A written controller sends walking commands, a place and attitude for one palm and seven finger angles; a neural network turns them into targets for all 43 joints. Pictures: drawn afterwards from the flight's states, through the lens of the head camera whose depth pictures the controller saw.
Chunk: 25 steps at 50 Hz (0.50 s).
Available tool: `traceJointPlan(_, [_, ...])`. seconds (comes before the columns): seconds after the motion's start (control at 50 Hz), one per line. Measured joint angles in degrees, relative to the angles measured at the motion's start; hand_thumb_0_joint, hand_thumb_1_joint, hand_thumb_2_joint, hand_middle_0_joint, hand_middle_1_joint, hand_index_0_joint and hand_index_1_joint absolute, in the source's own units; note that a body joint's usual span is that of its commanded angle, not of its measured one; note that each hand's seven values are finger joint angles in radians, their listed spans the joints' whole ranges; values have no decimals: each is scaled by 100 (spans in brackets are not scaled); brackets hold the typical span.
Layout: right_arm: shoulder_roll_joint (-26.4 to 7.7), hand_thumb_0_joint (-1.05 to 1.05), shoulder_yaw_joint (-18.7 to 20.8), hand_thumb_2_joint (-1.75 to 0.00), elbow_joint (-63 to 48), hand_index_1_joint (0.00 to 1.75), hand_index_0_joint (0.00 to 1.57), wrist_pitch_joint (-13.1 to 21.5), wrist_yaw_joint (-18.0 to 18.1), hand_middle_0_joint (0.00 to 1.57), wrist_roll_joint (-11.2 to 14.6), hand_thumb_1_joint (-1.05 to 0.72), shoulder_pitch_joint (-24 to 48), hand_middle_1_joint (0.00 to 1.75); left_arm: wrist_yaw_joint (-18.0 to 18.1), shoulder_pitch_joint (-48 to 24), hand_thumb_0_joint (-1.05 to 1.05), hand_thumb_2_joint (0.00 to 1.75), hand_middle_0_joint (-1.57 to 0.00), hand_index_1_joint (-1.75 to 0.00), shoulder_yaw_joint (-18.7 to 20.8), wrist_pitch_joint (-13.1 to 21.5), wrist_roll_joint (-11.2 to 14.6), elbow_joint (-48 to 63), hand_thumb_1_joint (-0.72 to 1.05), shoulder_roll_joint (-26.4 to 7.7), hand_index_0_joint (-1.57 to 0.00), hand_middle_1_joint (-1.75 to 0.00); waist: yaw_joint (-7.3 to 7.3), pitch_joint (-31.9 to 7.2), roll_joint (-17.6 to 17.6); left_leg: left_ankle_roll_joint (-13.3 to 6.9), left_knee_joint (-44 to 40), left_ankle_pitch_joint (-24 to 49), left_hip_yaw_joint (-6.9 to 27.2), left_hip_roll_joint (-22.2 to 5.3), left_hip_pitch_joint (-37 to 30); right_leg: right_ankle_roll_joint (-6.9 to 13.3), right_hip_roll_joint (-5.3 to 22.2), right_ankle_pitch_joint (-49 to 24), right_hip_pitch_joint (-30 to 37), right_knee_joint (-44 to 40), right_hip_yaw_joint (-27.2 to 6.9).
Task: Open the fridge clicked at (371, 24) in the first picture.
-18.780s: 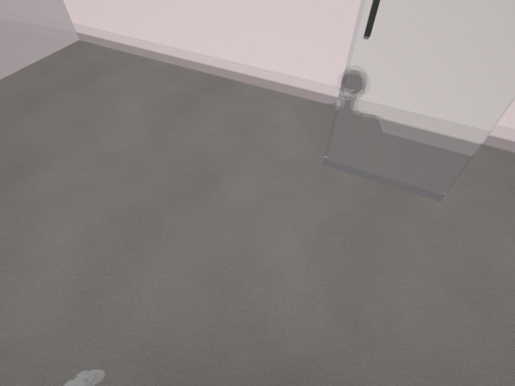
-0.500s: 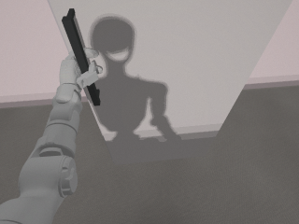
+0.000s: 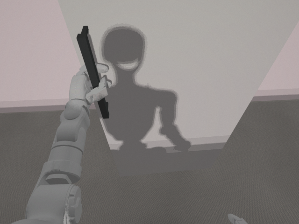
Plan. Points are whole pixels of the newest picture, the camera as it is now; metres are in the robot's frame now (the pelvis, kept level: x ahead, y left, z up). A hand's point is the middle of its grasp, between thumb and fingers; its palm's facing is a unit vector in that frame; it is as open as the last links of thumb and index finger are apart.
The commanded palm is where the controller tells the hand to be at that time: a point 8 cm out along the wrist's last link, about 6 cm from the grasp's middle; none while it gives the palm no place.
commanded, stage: pull the door a little, standing still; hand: left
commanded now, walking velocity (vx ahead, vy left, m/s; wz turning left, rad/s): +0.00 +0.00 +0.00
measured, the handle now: (97, 79) +0.47 +0.17 +0.14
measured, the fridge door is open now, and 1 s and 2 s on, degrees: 2 31 58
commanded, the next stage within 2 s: walk backward, drawing the door open in 0.18 s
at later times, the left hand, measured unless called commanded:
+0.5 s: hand (106, 122) +0.32 +0.12 +0.14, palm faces +0.03 -0.99 -0.16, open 5.9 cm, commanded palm +0.29 +0.17 +0.15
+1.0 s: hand (140, 186) +0.18 +0.03 +0.14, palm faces +0.06 -0.98 -0.19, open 6.2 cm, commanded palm +0.14 +0.07 +0.15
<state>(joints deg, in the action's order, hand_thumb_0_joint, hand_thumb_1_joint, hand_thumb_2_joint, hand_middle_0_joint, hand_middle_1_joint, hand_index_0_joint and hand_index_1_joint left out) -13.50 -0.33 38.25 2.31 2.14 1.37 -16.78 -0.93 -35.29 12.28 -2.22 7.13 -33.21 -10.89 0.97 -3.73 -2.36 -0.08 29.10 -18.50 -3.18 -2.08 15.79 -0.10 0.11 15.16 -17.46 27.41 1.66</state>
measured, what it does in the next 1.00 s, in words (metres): shifts its weight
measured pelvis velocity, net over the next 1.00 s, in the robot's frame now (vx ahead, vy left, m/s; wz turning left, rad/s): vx -0.10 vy -0.08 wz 0.14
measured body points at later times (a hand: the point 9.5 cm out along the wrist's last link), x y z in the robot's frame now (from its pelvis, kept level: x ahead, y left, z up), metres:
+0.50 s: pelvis -0.03 +0.00 +0.00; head -0.01 -0.02 +0.45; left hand +0.31 +0.17 +0.15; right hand +0.14 -0.24 -0.09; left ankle -0.04 +0.11 -0.74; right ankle -0.02 -0.12 -0.74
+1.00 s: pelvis -0.10 -0.08 -0.01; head -0.07 -0.10 +0.43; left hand +0.17 +0.08 +0.15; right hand +0.08 -0.29 -0.12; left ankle -0.09 +0.06 -0.74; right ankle -0.02 -0.12 -0.74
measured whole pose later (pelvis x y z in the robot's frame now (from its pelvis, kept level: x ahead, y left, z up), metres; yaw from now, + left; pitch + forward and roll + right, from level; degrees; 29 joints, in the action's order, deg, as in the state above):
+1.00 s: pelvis -0.10 -0.08 -0.01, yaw +8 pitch -1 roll +0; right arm -10.8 -0.4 33.8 1.5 5.8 -0.6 -11.3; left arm 5.6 3.1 -6.3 -0.6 -0.2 18.4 -8.8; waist 3.6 4.2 -3.2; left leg -0.4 35.9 -15.3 -0.9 -2.4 18.6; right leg 6.4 -0.4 11.8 -21.5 33.8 11.2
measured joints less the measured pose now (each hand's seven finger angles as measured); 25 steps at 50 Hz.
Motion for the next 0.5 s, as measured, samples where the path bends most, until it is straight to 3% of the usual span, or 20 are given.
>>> traceJointPlan(0.14, [34,1,-36,-89,-70,30,20,-28,30,20,-8,-91,169,30,81,104,2,82,-39,-140,-106,-108,5,71,77,92,-43,-140,-64,-12,-18,4,-70,71,10,28,-83,5,26,-38,65,-20,10])
traceJointPlan(0.3, [84,1,-85,-89,-170,30,20,-14,-20,20,41,-91,172,30,24,1199,2,78,-39,-140,-333,-211,109,1293,75,308,-42,-140,-144,5,-21,20,-208,122,-66,13,-414,22,3,-70,324,-71,-63])
traceJointPlan(0.38, [59,1,-121,-89,-227,30,20,-83,187,20,-16,-90,434,30,253,1697,0,76,-41,-140,-745,194,-189,1862,69,100,-40,-140,-40,218,-107,4,-92,118,-17,-29,-400,1,-33,-154,416,-150,-15])
traceJointPlan(0.5, [89,1,-90,-89,-410,30,20,-367,317,20,-117,-90,743,30,483,2267,-2,75,-44,-140,-1094,523,-343,2684,66,-43,-38,-140,23,476,15,-17,-258,339,-82,74,-390,-29,65,-260,278,-71,-80])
